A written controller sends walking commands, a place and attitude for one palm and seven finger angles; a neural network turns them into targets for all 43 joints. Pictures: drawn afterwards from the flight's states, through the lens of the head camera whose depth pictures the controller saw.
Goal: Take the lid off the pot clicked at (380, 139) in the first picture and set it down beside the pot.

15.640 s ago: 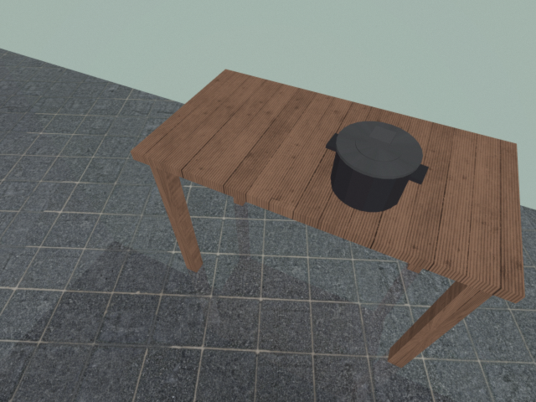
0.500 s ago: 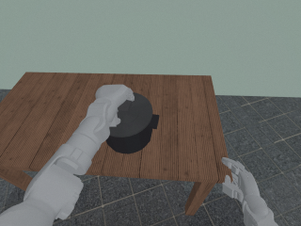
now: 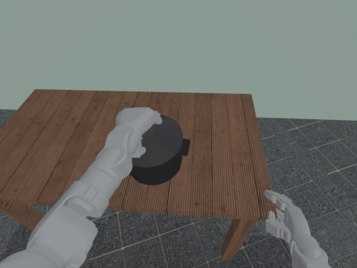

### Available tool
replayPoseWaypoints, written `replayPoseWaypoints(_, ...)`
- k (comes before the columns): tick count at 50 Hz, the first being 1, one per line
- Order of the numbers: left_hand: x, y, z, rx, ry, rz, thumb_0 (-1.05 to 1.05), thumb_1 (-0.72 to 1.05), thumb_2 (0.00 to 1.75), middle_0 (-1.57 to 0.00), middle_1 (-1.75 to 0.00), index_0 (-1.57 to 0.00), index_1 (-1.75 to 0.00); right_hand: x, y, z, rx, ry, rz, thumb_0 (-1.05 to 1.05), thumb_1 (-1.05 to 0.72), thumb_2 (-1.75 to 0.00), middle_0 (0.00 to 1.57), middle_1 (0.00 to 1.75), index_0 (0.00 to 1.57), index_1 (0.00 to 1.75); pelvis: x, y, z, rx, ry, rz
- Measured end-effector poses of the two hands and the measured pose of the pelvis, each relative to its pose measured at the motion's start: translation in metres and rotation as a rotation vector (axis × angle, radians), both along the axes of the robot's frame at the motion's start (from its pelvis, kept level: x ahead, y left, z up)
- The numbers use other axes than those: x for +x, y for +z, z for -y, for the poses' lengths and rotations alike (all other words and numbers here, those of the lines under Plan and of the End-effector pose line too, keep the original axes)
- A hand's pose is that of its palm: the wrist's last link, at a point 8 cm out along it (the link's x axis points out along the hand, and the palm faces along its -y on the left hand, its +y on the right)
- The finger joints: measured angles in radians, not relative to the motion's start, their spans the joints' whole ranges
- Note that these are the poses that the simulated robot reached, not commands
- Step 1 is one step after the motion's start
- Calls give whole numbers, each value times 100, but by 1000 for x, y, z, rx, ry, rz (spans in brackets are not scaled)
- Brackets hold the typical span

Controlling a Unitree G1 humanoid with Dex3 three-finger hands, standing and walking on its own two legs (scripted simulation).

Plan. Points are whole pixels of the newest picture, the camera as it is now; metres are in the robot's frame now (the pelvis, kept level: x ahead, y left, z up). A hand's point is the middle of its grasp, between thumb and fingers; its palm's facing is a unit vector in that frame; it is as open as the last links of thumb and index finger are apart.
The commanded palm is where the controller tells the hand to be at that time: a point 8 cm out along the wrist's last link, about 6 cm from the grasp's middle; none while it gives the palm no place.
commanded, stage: lower the open fingers around the knob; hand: left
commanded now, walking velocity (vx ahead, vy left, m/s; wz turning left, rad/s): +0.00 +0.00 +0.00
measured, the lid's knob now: (148, 131) +0.45 +0.09 +0.05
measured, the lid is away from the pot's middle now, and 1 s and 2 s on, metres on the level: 0.00 0.01 0.01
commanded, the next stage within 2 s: close the fingers and squeeze the knob in 0.02 s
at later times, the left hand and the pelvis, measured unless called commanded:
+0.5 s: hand (142, 139) +0.40 +0.10 +0.07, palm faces -0.28 -0.04 -0.96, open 10.3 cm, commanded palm +0.39 +0.10 +0.12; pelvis -0.01 -0.01 +0.00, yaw +0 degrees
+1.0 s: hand (143, 137) +0.41 +0.10 +0.07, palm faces -0.28 -0.04 -0.96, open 8.3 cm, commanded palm +0.40 +0.09 +0.12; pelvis +0.00 -0.01 +0.00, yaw +0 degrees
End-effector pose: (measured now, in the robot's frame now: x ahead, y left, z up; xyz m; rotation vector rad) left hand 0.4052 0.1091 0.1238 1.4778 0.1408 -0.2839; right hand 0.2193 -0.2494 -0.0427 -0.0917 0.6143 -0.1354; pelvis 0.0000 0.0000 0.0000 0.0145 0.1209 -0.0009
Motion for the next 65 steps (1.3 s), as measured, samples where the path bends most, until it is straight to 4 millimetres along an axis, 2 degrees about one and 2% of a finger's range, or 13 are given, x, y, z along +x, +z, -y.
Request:
replayPoseWaypoints(11,-7,3,5,22,5,6,0,-24,133,-82,-12,-70,-7,0,-1,2,14,9,4,2,-91,-90,13,28,33,39,-4,0,5,3,4,10)
replayPoseWaypoints(27,-5,3,8,39,12,-11,0,-7,119,-64,-56,-53,-51,0,-2,4,26,15,10,2,-91,-90,13,28,33,38,-7,1,12,8,4,12)
replayPoseWaypoints(43,1,3,9,40,2,1,0,12,107,-63,-80,-53,-75,1,-1,5,28,7,3,2,-91,-90,16,29,35,40,-2,1,8,4,4,2)
replayPoseWaypoints(49,4,0,9,31,6,-10,0,19,104,-65,-84,-55,-79,1,-1,5,24,1,1,2,-91,-90,16,29,35,41,0,0,6,3,1,-1)
replayPoseWaypoints(65,6,0,9,47,2,-31,0,20,104,-67,-85,-55,-78,0,-1,2,6,-6,4,2,-91,-90,15,28,34,40,-4,-1,4,5,4,-3)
